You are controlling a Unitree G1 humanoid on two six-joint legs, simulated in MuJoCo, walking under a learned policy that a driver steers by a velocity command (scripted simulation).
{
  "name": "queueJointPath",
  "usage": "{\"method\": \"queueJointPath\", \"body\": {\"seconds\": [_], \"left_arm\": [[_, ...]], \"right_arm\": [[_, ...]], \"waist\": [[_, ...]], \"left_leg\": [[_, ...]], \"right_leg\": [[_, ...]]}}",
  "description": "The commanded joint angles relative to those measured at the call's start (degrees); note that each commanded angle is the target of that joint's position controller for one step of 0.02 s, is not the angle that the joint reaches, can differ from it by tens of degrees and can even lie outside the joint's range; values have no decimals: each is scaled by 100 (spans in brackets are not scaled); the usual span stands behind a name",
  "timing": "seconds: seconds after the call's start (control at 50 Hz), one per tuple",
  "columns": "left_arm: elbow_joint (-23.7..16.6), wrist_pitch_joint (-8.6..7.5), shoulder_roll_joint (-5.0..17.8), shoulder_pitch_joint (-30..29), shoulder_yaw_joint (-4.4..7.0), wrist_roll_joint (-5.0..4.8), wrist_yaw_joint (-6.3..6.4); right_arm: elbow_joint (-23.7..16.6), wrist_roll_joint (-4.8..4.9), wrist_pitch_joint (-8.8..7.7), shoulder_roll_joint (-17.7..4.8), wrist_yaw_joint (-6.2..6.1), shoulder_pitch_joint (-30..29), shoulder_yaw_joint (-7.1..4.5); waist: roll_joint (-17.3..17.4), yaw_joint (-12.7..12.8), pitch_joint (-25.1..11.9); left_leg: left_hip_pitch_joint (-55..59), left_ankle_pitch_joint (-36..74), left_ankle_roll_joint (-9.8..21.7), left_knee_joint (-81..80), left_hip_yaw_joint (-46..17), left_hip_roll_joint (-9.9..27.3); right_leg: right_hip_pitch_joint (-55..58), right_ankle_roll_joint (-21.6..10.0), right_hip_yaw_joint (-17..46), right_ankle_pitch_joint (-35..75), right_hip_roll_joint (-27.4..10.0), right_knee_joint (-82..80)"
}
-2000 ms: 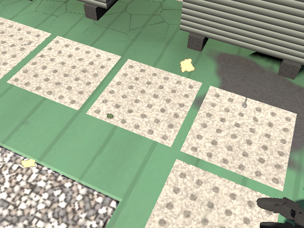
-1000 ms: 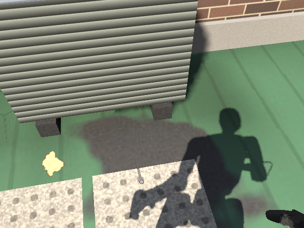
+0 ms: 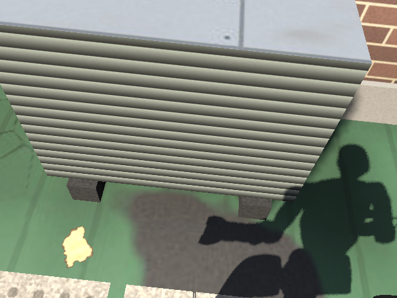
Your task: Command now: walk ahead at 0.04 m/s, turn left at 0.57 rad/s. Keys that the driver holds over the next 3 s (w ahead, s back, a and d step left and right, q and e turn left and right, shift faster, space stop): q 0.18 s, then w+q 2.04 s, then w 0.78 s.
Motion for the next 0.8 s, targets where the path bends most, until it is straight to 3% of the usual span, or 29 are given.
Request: {"method": "queueJointPath", "body": {"seconds": [0.02,0.06,0.12,0.18,0.24,0.28,0.32,0.34,0.36,0.38,0.4,0.44,0.5,0.52,0.58,0.6,0.62,0.66,0.7,0.72,0.74,0.76,0.78,0.8], "left_arm": [[-367,-23,581,26,151,45,65],[-304,-4,474,156,131,-6,71],[-346,45,364,-4,69,-15,88],[-354,10,391,-31,80,-29,55],[-401,-66,441,-31,100,-69,-12],[-384,-161,433,99,121,-133,-72],[-219,-239,412,591,170,-180,-87],[-115,-254,651,1084,239,-128,-50],[-12,-254,1209,1493,350,79,-64],[-66,-353,1199,1204,361,169,-85],[-184,-394,900,834,283,82,-24],[-224,-391,606,677,193,-53,76],[-104,-443,578,1126,152,35,149],[-59,-467,532,1282,142,20,139],[45,-467,623,1544,156,28,123],[-33,-426,672,1272,155,41,160],[-6,-382,831,1298,206,16,206],[89,-346,964,1401,243,-36,263],[119,-329,1043,1375,280,-113,269],[144,-348,1106,1351,310,-158,244],[150,-353,1171,1316,347,-174,207],[143,-351,1301,1269,403,-252,223],[80,-351,1487,1116,471,-374,377],[6,-392,1243,1112,391,-396,440]], "right_arm": [[-370,39,-48,-962,-138,-20,-262],[-423,-33,-18,-983,-164,-93,-263],[-386,27,4,-1015,-219,-27,-279],[-416,-9,49,-1020,-228,-141,-294],[-326,38,31,-1013,-165,8,-290],[-309,71,21,-966,-140,-15,-266],[-298,115,18,-762,-143,-49,-190],[-294,120,-3,-457,-138,10,-102],[-586,146,-77,-181,-111,-109,-25],[-737,57,-156,-620,-100,-435,-107],[-637,59,-168,-839,-69,-285,-194],[-460,29,-152,-783,-32,-31,-213],[-532,67,-229,-372,37,-248,-98],[-559,78,-246,-308,47,-286,-75],[-684,93,-303,-205,98,-534,-36],[-697,84,-277,-233,163,-563,-64],[-722,43,-284,-100,238,-597,-17],[-856,52,-314,25,363,-850,10],[-866,110,-311,-53,449,-899,-28],[-831,122,-332,-170,472,-812,-80],[-779,118,-340,-290,471,-666,-145],[-671,91,-321,-475,484,-283,-231],[-349,-63,-248,-740,597,821,-344],[-11,-93,-218,-1056,552,1732,-520]], "waist": [[654,32,-1249],[763,80,-1342],[808,-1,-1292],[999,-80,-1153],[1181,-159,-1033],[1179,-65,-912],[909,240,-804],[300,380,-965],[-1135,372,-871],[-1065,365,-317],[-918,184,-172],[-742,116,-218],[-482,309,-163],[-481,371,-177],[-543,515,-127],[-335,437,238],[-370,456,84],[-535,524,-14],[-699,469,-53],[-734,384,-129],[-814,258,-285],[-822,43,-433],[-779,-508,-629],[-497,-933,-1234]], "left_leg": [[1579,2591,1028,-968,-1733,1375],[1402,2576,1045,-1001,-1626,1252],[1304,1689,1027,-1062,-1823,1182],[942,443,932,-1119,-2016,1030],[581,-1528,925,-1344,-2416,926],[373,-2015,863,-1294,-2600,845],[-241,-2340,557,-930,-2466,479],[-1027,-2652,197,242,-1942,87],[-2333,-2488,-52,1761,-743,-638],[-2813,-1977,-116,2634,-933,-66],[-2803,-1490,-168,2989,-926,59],[-2777,-870,-362,3341,-726,173],[-2805,-95,-508,3566,-513,316],[-2867,39,-550,3455,-479,341],[-2846,354,-646,2844,-348,430],[-2844,456,-676,2446,-384,383],[-2575,586,-685,2042,-200,393],[-2035,903,-623,1359,55,408],[-1495,834,-469,897,222,357],[-1170,681,-347,711,278,282],[-790,475,-183,555,385,135],[-407,198,-24,376,494,-64],[363,51,139,-129,499,-291],[1851,801,450,-665,464,-509]], "right_leg": [[-847,68,428,450,-54,209],[-599,146,415,710,100,-61],[-515,215,513,981,187,-775],[-169,187,560,1129,231,-1410],[313,79,463,1013,327,-2082],[765,-79,379,1033,385,-2713],[1873,-338,297,1484,273,-3877],[2801,-620,1045,1014,-567,-4214],[3040,-1308,3049,-756,-1824,-4871],[2463,-1633,3689,-1192,-2234,-5157],[2348,-1468,3166,-991,-1965,-5174],[2480,-1115,2213,-144,-1545,-5161],[2420,-1060,1205,1107,-1346,-5323],[2518,-1078,972,1371,-1343,-5328],[2633,-1143,463,1837,-1373,-5417],[2523,-1097,308,3333,-1446,-5162],[2518,-1034,27,3762,-1436,-5056],[2416,-901,-297,3650,-1423,-5023],[2362,-805,-487,3580,-1449,-4995],[2367,-742,-602,4055,-1446,-4813],[2432,-699,-723,4983,-1417,-4492],[2477,-681,-755,6085,-1471,-3927],[2236,-637,-726,7002,-1479,-2802],[1573,-428,-815,6787,-1206,-1467]]}}
Next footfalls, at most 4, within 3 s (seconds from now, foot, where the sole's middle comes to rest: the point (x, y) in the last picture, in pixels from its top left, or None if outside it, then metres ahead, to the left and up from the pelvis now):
0.34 right None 0.11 -0.14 -0.77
0.80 left None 0.25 0.23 -0.77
1.16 right None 0.40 0.13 -0.77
1.54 left None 0.21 0.49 -0.77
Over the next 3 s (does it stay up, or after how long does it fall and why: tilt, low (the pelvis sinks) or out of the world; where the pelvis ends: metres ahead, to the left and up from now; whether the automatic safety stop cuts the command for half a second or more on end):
stays up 0.40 1.14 -0.02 its command is cut before an obstacle after 0.6 s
